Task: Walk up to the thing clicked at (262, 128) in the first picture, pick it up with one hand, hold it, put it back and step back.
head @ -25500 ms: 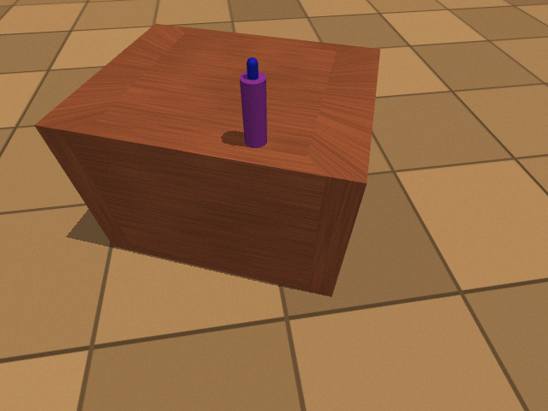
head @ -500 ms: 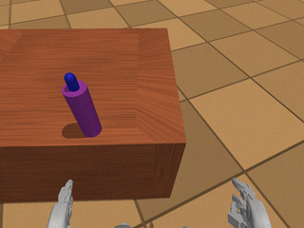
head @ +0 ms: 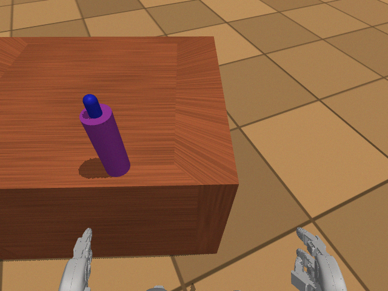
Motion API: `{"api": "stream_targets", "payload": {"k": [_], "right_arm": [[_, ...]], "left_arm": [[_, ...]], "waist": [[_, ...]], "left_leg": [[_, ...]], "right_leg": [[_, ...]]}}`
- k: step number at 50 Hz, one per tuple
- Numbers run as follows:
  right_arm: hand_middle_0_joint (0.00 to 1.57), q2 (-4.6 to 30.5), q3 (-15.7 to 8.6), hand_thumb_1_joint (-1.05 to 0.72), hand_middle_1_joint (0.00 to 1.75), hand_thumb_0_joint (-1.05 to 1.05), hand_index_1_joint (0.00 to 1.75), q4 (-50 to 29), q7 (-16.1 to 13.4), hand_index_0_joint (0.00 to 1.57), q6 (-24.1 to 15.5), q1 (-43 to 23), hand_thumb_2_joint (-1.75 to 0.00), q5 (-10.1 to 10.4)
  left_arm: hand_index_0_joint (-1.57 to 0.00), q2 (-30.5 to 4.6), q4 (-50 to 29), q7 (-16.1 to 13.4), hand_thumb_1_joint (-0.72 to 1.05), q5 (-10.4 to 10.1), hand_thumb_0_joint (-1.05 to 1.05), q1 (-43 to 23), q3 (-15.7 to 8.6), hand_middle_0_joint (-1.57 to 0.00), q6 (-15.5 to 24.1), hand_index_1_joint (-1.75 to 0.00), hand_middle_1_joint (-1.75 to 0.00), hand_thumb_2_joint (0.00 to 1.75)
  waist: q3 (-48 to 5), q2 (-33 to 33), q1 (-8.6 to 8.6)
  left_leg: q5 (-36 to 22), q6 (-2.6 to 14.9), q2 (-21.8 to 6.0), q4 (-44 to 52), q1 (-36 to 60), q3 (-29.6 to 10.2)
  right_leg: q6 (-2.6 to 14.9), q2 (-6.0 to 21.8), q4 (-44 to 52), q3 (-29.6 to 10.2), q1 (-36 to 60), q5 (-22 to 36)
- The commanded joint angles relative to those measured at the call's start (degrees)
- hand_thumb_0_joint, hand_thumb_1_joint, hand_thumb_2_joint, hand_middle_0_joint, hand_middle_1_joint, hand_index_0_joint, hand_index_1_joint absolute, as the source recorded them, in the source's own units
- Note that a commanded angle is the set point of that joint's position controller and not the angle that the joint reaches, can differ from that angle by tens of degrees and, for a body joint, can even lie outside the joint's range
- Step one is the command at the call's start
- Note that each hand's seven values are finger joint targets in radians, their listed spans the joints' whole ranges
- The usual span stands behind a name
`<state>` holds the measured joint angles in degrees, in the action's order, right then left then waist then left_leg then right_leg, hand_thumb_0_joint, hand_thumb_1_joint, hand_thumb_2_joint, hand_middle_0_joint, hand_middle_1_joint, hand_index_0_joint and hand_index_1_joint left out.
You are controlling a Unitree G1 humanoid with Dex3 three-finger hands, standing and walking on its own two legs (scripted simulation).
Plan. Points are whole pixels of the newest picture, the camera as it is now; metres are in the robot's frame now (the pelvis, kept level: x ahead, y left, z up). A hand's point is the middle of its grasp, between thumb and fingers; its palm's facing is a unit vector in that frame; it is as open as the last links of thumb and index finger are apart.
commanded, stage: home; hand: left
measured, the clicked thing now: (105, 137) +0.44 +0.22 +0.06
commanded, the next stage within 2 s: stand in 0.60 s
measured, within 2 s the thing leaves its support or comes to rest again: neither
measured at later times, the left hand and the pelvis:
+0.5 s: hand out of the picture +0.14 +0.20 -0.08, palm faces -0.03 -0.93 -0.36, open 17.6 cm; pelvis -0.02 -0.01 +0.01, yaw +1 degrees
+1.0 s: hand out of the picture +0.03 +0.24 -0.10, palm faces +0.01 -0.94 -0.34, open 13.4 cm; pelvis -0.01 +0.00 +0.06, yaw +2 degrees
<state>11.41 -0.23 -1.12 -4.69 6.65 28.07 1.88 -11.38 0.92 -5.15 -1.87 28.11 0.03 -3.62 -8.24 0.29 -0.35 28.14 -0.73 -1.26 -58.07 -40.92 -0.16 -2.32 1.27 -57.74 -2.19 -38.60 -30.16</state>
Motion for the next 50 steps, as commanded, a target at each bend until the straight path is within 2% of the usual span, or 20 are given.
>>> {"api": "stream_targets", "payload": {"k": [1,4,9,12,18,19,20,21,22,24,26,29,32,33,35,37,38,40,46,50], "right_arm": [[0.20,8.56,-3.70,-0.90,0.30,0.00,0.30,4.54,-1.04,0.20,-3.47,-4.71,-0.90,0.09],[0.20,7.94,-2.87,-0.90,0.30,0.00,0.30,2.62,-1.64,0.20,-5.25,-6.46,-0.90,0.32],[0.20,8.06,-2.84,-0.90,0.30,0.00,0.30,9.17,-2.18,0.20,-6.86,-8.80,-0.90,0.05],[0.20,7.95,-2.78,-0.90,0.30,0.00,0.30,11.45,-2.53,0.20,-7.99,-10.38,-0.90,0.00],[0.20,7.89,-2.71,-0.90,0.30,0.00,0.30,14.27,-3.26,0.20,-10.47,-12.68,-0.90,-0.38],[0.20,15.99,-4.67,-0.90,0.30,0.00,0.30,29.62,-0.60,0.20,-9.44,-15.44,-0.90,-7.61],[0.20,15.95,-5.23,-0.90,0.30,0.00,0.30,31.72,0.52,0.20,-9.09,-14.62,-0.90,-8.32],[0.20,15.66,-4.93,-0.90,0.30,0.00,0.30,32.58,1.08,0.20,-9.13,-15.05,-0.90,-8.24],[0.20,15.67,-4.77,-0.90,0.30,0.00,0.30,32.74,1.64,0.20,-9.04,-15.43,-0.90,-7.79],[0.20,16.29,-4.78,-0.90,0.30,0.00,0.30,34.74,3.02,0.20,-9.53,-16.40,-0.90,-5.70],[0.20,16.23,-4.91,-0.90,0.30,0.00,0.30,37.36,3.81,0.20,-9.43,-17.21,-0.90,-4.60],[0.20,15.17,-4.90,-0.90,0.30,0.00,0.30,40.22,4.20,0.20,-9.10,-18.17,-0.90,-4.43],[0.20,15.79,-5.07,-0.90,0.30,0.00,0.30,43.45,4.38,0.20,-8.85,-17.61,-0.90,-4.73],[0.20,16.45,-5.21,-0.90,0.30,0.00,0.30,44.27,4.44,0.20,-8.90,-17.75,-0.90,-4.84],[0.20,16.85,-5.23,-0.90,0.30,0.00,0.30,45.81,4.43,0.20,-9.03,-18.65,-0.90,-4.70],[0.20,17.35,-5.15,-0.90,0.30,0.00,0.30,47.57,4.25,0.20,-8.99,-19.06,-0.90,-4.54],[0.20,17.63,-5.05,-0.90,0.30,0.00,0.30,48.47,4.15,0.20,-8.93,-18.73,-0.90,-4.47],[0.20,17.87,-4.86,-0.90,0.30,0.00,0.30,50.36,4.05,0.20,-8.87,-18.95,-0.90,-4.12],[0.20,18.06,-4.19,-0.90,0.30,0.00,0.30,55.55,3.50,0.20,-8.82,-18.23,-0.90,-3.61],[0.20,18.00,-3.67,-0.90,0.30,0.00,0.30,58.20,3.30,0.20,-8.58,-18.60,-0.90,-3.25]], "left_arm": [[-0.05,-6.98,-10.79,-1.35,-0.54,0.69,0.00,2.58,-5.66,-0.05,2.71,-0.06,-0.06,0.06],[-0.05,-5.17,-12.56,-1.78,-0.56,0.57,0.00,1.91,-2.27,-0.05,1.64,-0.05,-0.05,0.05],[-0.05,-5.65,-12.31,-2.54,-0.53,0.63,0.00,0.49,-2.45,-0.05,0.68,-0.06,-0.06,0.07],[-0.05,-7.09,-13.73,-3.06,-0.56,0.64,0.00,0.01,-3.68,-0.05,-0.21,-0.05,-0.05,0.05],[-0.05,-5.74,-11.77,-3.34,-0.57,0.87,0.00,0.73,-2.46,-0.05,-2.11,-0.05,-0.05,0.05],[-0.04,-15.99,8.34,-0.80,-0.59,8.41,0.00,-9.37,-5.25,-0.04,1.48,-0.05,-0.05,0.03],[-0.05,-17.12,14.27,0.53,-0.57,8.47,0.00,-7.75,-6.05,-0.05,3.20,-0.05,-0.05,0.04],[-0.04,-17.02,15.83,1.24,-0.60,7.97,0.00,-9.03,-5.79,-0.04,4.26,-0.05,-0.05,0.03],[-0.05,-16.13,17.13,1.95,-0.58,7.49,0.00,-8.66,-4.95,-0.05,4.77,-0.05,-0.05,0.04],[-0.04,-16.03,20.81,3.03,-0.61,5.59,0.00,-10.57,-4.12,-0.04,5.77,-0.04,-0.04,0.02],[-0.05,-16.26,25.12,3.33,-0.58,4.80,0.00,-12.12,-4.20,-0.05,5.88,-0.05,-0.05,0.04],[-0.05,-17.69,30.16,3.64,-0.57,4.86,0.00,-14.18,-4.46,-0.05,6.16,-0.05,-0.05,0.04],[-0.04,-18.21,34.31,3.69,-0.59,4.93,0.00,-16.02,-4.47,-0.04,6.17,-0.05,-0.05,0.03],[-0.04,-17.98,35.60,3.72,-0.59,4.62,0.00,-15.90,-4.45,-0.04,6.14,-0.05,-0.05,0.03],[-0.04,-17.52,38.67,3.69,-0.60,4.41,0.00,-14.44,-4.18,-0.04,6.41,-0.05,-0.05,0.03],[-0.20,-17.91,41.35,3.62,-0.44,4.07,0.00,-14.13,-4.17,-0.20,6.29,-0.21,-0.21,0.19],[-0.20,-18.08,42.55,3.55,-0.36,3.92,0.00,-14.51,-4.19,-0.20,6.21,-0.29,-0.29,0.27],[-0.20,-18.36,44.98,3.50,-0.20,3.78,0.00,-14.24,-4.05,-0.20,6.07,-0.30,-0.30,0.43],[-0.20,-18.91,51.11,3.29,0.28,3.00,0.00,-14.61,-3.36,-0.20,6.04,-0.30,-0.30,0.90],[-0.20,-19.03,54.00,3.09,0.60,2.75,0.00,-16.28,-2.84,-0.20,5.96,-0.30,-0.30,0.90]], "waist": [[-5.92,0.18,0.55],[-5.18,-0.78,1.29],[-2.16,-2.96,2.23],[-3.80,-3.24,1.48],[-3.18,-0.58,2.14],[4.55,1.90,0.40],[1.17,3.99,1.13],[0.67,4.03,1.17],[2.87,2.79,0.96],[2.42,0.56,-0.16],[2.92,-0.03,-0.15],[4.38,2.85,0.42],[7.74,1.36,0.94],[7.88,-1.46,0.69],[7.22,-2.41,-0.23],[7.69,-2.43,-0.52],[7.79,-3.15,-0.34],[8.09,-3.27,-0.38],[6.28,-1.76,0.37],[6.76,-0.31,0.58]], "left_leg": [[-15.61,0.50,-0.03,8.88,8.10,-0.80],[-16.26,0.57,-0.02,9.19,8.70,-0.53],[-12.69,0.67,0.03,9.48,8.24,0.47],[-12.49,0.64,0.07,10.02,8.76,0.01],[-11.92,1.05,0.31,9.36,8.46,0.34],[-17.24,3.49,-0.59,11.01,10.87,-2.91],[-18.24,4.20,-0.60,10.73,13.82,-2.14],[-18.49,4.63,-0.48,10.96,14.49,-2.57],[-18.38,5.11,-0.55,12.60,14.46,-3.73],[-17.58,5.63,-1.36,14.93,17.37,-5.42],[-15.69,5.01,-1.47,16.68,17.40,-5.87],[-10.96,4.62,-0.44,16.81,17.98,-4.68],[-6.02,4.94,-0.77,20.73,19.94,-6.14],[-4.69,5.33,-1.72,23.24,20.27,-7.90],[-8.45,5.50,-2.84,24.95,20.96,-9.39],[-9.77,5.15,-3.43,26.88,21.43,-10.00],[-9.07,5.03,-3.65,28.26,21.59,-10.40],[-10.90,4.55,-3.91,29.50,22.71,-10.23],[-23.99,3.57,-3.93,29.70,30.04,-7.28],[-28.05,3.01,-3.97,31.44,32.31,-6.32]], "right_leg": [[2.42,-2.60,7.94,4.74,3.94,16.83],[2.44,-2.35,8.65,4.78,3.85,17.42],[2.54,-2.21,10.28,4.69,2.72,14.53],[2.69,-2.28,10.74,5.01,3.90,13.94],[2.25,-2.11,12.14,5.01,4.17,13.84],[6.18,2.07,14.57,0.43,14.18,15.60],[7.47,3.14,14.83,-2.05,15.28,17.86],[8.02,3.35,14.07,-2.98,15.94,19.36],[8.09,2.96,15.14,-3.29,13.67,16.55],[7.06,2.15,14.47,-1.82,14.54,15.00],[6.96,2.15,15.82,-2.67,14.76,14.36],[7.09,3.76,21.05,-5.86,15.70,11.40],[6.87,3.61,23.98,-5.65,13.11,5.54],[6.45,2.43,22.82,-3.86,13.79,5.68],[6.00,2.04,22.54,-2.45,17.17,10.99],[5.77,1.97,23.24,-2.10,18.99,12.95],[5.56,1.95,23.73,-2.00,19.88,12.92],[5.56,2.43,25.45,-1.95,21.58,14.68],[4.96,4.31,30.18,-2.75,25.51,24.30],[4.40,4.77,32.49,-2.62,27.60,27.83]]}}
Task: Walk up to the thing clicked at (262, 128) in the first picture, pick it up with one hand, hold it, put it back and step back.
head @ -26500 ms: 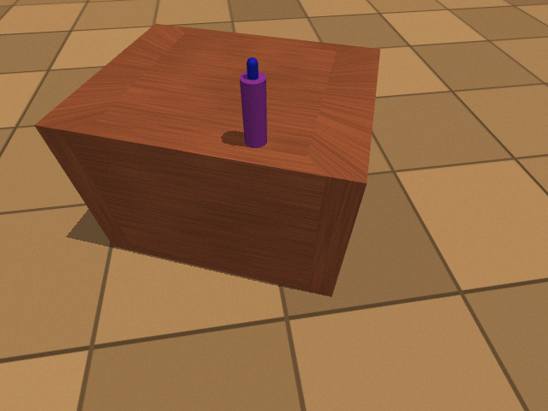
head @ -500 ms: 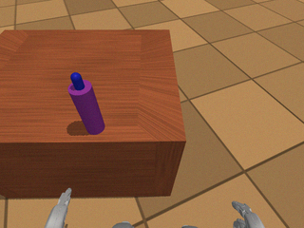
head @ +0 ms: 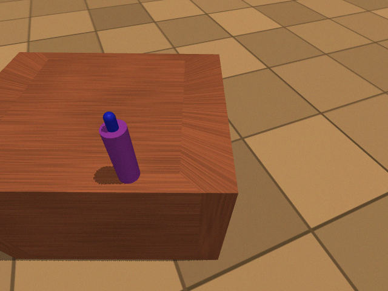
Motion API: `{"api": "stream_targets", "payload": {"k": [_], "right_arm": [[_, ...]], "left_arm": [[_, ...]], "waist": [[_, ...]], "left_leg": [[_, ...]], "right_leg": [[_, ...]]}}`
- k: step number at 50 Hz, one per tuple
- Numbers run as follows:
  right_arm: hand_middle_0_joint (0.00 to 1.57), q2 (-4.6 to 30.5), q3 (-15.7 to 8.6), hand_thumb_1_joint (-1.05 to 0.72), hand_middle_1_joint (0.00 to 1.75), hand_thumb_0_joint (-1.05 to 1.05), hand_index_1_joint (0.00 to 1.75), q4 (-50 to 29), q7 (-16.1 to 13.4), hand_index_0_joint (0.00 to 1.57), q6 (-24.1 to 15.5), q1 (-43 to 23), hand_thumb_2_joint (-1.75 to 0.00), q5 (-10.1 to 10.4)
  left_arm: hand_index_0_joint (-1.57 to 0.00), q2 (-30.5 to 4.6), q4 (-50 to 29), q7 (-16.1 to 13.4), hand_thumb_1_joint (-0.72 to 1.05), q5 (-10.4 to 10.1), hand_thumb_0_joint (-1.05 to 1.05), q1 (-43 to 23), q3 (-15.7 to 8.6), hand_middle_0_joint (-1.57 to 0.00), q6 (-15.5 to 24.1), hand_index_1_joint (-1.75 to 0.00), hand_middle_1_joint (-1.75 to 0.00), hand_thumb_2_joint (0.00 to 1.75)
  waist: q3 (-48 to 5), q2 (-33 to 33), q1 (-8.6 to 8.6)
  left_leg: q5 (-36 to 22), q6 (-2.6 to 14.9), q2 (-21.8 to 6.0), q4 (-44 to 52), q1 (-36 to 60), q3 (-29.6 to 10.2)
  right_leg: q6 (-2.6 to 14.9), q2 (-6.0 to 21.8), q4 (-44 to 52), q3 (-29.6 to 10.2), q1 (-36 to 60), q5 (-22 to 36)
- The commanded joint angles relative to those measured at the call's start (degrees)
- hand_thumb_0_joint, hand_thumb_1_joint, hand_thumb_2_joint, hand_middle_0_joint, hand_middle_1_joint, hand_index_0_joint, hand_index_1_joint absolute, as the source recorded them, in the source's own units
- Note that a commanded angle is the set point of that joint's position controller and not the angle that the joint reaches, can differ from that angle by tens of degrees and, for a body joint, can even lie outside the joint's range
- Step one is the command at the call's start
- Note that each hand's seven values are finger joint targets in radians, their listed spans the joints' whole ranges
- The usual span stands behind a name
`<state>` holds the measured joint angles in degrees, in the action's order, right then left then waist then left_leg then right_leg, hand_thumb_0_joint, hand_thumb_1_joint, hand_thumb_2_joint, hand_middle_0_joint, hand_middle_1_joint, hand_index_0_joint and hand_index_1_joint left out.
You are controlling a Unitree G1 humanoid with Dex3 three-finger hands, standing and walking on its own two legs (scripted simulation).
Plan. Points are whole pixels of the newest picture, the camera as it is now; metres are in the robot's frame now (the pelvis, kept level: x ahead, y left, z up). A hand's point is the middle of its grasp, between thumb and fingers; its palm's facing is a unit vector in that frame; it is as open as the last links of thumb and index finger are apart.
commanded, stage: stand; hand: left
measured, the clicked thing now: (120, 148) +0.45 +0.21 +0.01
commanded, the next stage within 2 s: none
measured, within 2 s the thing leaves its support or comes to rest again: neither
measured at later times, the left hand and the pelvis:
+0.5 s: hand out of the picture +0.03 +0.25 -0.15, palm faces -0.02 -0.94 -0.34, open 7.4 cm; pelvis -0.02 +0.00 +0.01, yaw +0 degrees
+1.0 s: hand out of the picture +0.07 +0.24 -0.14, palm faces -0.02 -0.94 -0.34, open 7.4 cm; pelvis +0.00 +0.00 +0.02, yaw +0 degrees
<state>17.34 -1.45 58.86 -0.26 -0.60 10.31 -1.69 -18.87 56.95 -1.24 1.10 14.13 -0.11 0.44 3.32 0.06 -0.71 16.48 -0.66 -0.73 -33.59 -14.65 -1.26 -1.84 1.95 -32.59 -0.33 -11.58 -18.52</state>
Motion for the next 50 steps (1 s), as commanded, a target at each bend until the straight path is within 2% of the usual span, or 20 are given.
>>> {"api": "stream_targets", "payload": {"k": [1,4,5,11,18,20,23,24,30,33,36,40,46,48,50], "right_arm": [[0.20,11.92,-2.34,-0.90,0.30,0.00,0.30,-1.24,-1.16,0.20,-1.30,-1.24,-0.90,0.45],[0.20,11.98,-2.12,-0.90,0.30,0.00,0.30,-0.07,-1.15,0.20,-1.10,-2.30,-0.90,0.68],[0.20,11.78,-2.01,-0.90,0.30,0.00,0.30,0.37,-1.08,0.20,-1.05,-2.94,-0.90,0.78],[0.20,11.95,-1.83,-0.90,0.30,0.00,0.30,2.30,-0.60,0.20,-0.67,-4.58,-0.90,0.69],[0.20,12.33,-2.07,-0.90,0.30,0.00,0.30,3.47,-0.23,0.20,-0.37,-5.33,-0.90,0.53],[0.20,12.53,-2.09,-0.90,0.30,0.00,0.30,3.68,-0.20,0.20,-0.33,-5.35,-0.90,0.63],[0.20,12.43,-1.98,-0.90,0.30,0.00,0.30,3.91,-0.17,0.20,-0.59,-5.08,-0.90,0.68],[0.20,12.30,-1.79,-0.90,0.30,0.00,0.30,4.19,-0.15,0.20,-0.59,-4.82,-0.90,0.66],[0.20,13.57,-1.64,-0.90,0.30,0.00,0.30,4.63,-0.40,0.20,-1.03,-4.81,-0.90,0.76],[0.20,13.14,-1.32,-0.90,0.30,0.00,0.30,4.85,-0.45,0.20,-0.91,-5.08,-0.90,0.90],[0.20,13.27,-1.20,-0.90,0.30,0.00,0.30,4.97,-0.55,0.20,-0.96,-5.13,-0.90,0.96],[0.20,13.68,-1.09,-0.90,0.30,0.00,0.30,5.22,-0.55,0.20,-0.92,-5.04,-0.90,0.97],[0.20,13.67,-1.13,-0.90,0.30,0.00,0.30,5.05,-0.57,0.20,-0.99,-5.34,-0.90,1.00],[0.20,13.51,-1.09,-0.90,0.30,0.00,0.30,4.97,-0.57,0.20,-0.95,-5.47,-0.90,0.93],[0.20,13.41,-1.07,-0.90,0.30,0.00,0.30,4.87,-0.51,0.20,-0.96,-5.57,-0.90,1.03]], "left_arm": [[-0.20,-11.27,-1.33,-0.80,0.68,-0.14,0.00,-2.68,-2.51,-0.20,1.81,-0.30,-0.30,0.90],[-0.20,-11.41,0.13,-0.80,0.90,-0.21,0.00,-3.66,-2.37,-0.20,1.79,-0.30,-0.30,0.90],[-0.20,-11.17,0.87,-0.77,0.90,-0.10,0.00,-3.85,-2.19,-0.20,1.81,-0.30,-0.30,0.90],[-0.20,-11.33,3.07,-0.44,0.90,0.12,0.00,-6.14,-2.13,-0.20,1.59,-0.30,-0.30,0.90],[-0.20,-12.00,4.72,0.00,0.90,0.32,0.00,-7.26,-2.35,-0.20,1.37,-0.30,-0.30,0.90],[-0.20,-12.19,5.05,0.01,0.90,0.30,0.00,-7.62,-2.42,-0.20,1.44,-0.30,-0.30,0.90],[-0.20,-12.31,5.32,0.05,0.90,0.12,0.00,-7.89,-2.31,-0.20,1.64,-0.30,-0.30,0.90],[-0.20,-12.26,5.35,0.12,0.90,0.01,0.00,-8.20,-2.32,-0.20,1.58,-0.30,-0.30,0.90],[-0.20,-11.90,5.91,0.18,0.90,-0.27,0.00,-7.93,-2.05,-0.20,1.71,-0.30,-0.30,0.90],[-0.20,-11.87,6.50,0.09,0.90,-0.27,0.00,-7.88,-1.97,-0.20,1.50,-0.30,-0.30,0.90],[-0.20,-11.97,6.66,0.06,0.90,-0.26,0.00,-8.10,-1.91,-0.20,1.52,-0.30,-0.30,0.90],[-0.20,-11.65,6.70,0.18,0.90,-0.35,0.00,-8.00,-1.76,-0.20,1.42,-0.30,-0.30,0.90],[-0.20,-12.19,6.38,0.04,0.90,-0.40,0.00,-8.39,-2.07,-0.20,1.59,-0.30,-0.30,0.90],[-0.20,-12.33,6.45,0.04,0.90,-0.40,0.00,-8.80,-2.19,-0.20,1.54,-0.30,-0.30,0.90],[-0.20,-12.15,6.35,0.02,0.90,-0.43,0.00,-8.89,-2.11,-0.20,1.63,-0.30,-0.30,0.90]], "waist": [[-4.21,0.22,0.93],[-3.80,0.34,0.63],[-2.88,0.89,0.49],[0.89,0.02,0.70],[1.48,-0.53,0.60],[0.59,-0.64,0.65],[-1.32,0.18,0.82],[-1.01,-0.87,0.89],[-3.37,-1.02,0.68],[-2.53,-0.58,0.52],[-3.10,0.32,0.51],[-2.53,-0.40,0.70],[-4.28,-0.23,0.66],[-3.69,0.10,0.83],[-3.78,0.70,0.85]], "left_leg": [[-16.59,2.67,-4.47,7.55,5.90,-5.03],[-15.47,2.61,-4.71,9.48,5.61,-4.95],[-15.17,2.43,-4.63,9.94,5.28,-4.93],[-5.97,1.90,-4.52,14.74,4.82,-5.48],[1.48,1.68,-4.44,16.99,3.09,-5.89],[0.98,1.86,-4.52,16.86,3.25,-5.80],[-3.48,1.80,-4.78,16.13,5.65,-5.34],[-2.28,1.68,-4.65,16.58,5.13,-5.34],[-8.81,1.95,-5.58,16.08,7.21,-5.04],[-8.96,1.93,-5.63,16.78,6.91,-5.18],[-13.17,1.90,-5.92,16.24,8.16,-4.77],[-12.23,1.67,-5.78,16.74,8.09,-4.56],[-17.26,1.73,-6.17,16.08,9.22,-4.00],[-14.92,1.75,-6.01,16.56,8.77,-3.95],[-17.43,1.56,-6.23,16.34,8.88,-4.04]], "right_leg": [[3.94,4.20,8.02,-4.24,1.27,16.15],[3.43,4.38,9.75,-3.97,2.85,14.87],[3.30,4.55,10.57,-4.06,3.21,15.03],[2.80,4.11,14.57,-3.67,1.36,5.26],[2.73,3.84,16.49,-3.79,0.90,-2.36],[2.86,4.29,16.77,-4.31,1.64,-1.72],[3.01,4.94,17.06,-5.01,2.29,0.92],[2.91,4.60,16.94,-4.69,1.83,0.73],[2.84,5.13,15.85,-4.46,4.36,9.20],[2.73,4.90,15.50,-3.84,4.37,9.26],[2.64,5.14,15.48,-3.90,4.75,12.12],[2.33,4.91,15.95,-3.63,4.33,11.75],[2.08,5.34,15.84,-3.59,5.90,15.80],[2.06,5.35,16.19,-3.68,5.50,14.39],[1.98,5.46,16.20,-3.50,5.92,15.96]]}}
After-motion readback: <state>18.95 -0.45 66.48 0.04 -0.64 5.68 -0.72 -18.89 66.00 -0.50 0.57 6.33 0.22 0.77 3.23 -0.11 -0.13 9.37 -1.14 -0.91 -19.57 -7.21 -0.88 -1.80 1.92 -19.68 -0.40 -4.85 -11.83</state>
